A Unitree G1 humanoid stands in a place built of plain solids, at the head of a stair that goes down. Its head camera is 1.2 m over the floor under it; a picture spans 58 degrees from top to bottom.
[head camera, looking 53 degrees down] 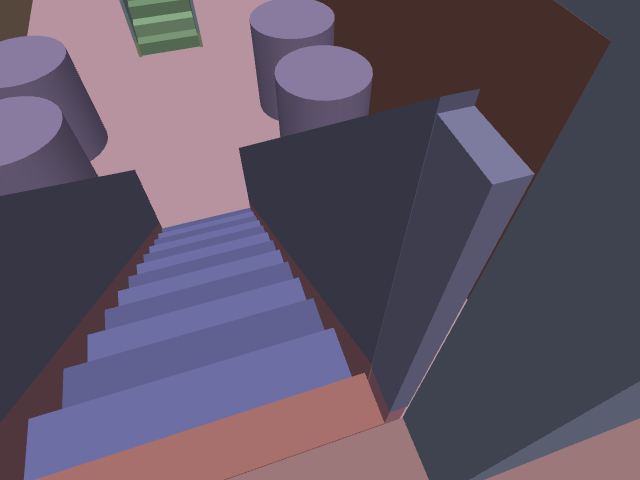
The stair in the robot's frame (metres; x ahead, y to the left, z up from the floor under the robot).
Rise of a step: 0.21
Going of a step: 0.25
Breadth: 1.01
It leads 18 degrees to the left of straight ahead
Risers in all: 13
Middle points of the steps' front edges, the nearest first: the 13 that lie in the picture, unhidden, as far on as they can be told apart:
0.28 0.35 0.00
0.52 0.43 -0.21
0.76 0.51 -0.43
1.00 0.59 -0.64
1.24 0.66 -0.85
1.48 0.74 -1.07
1.72 0.82 -1.28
1.96 0.89 -1.50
2.20 0.97 -1.71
2.44 1.05 -1.92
2.68 1.13 -2.14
2.91 1.20 -2.35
3.15 1.28 -2.57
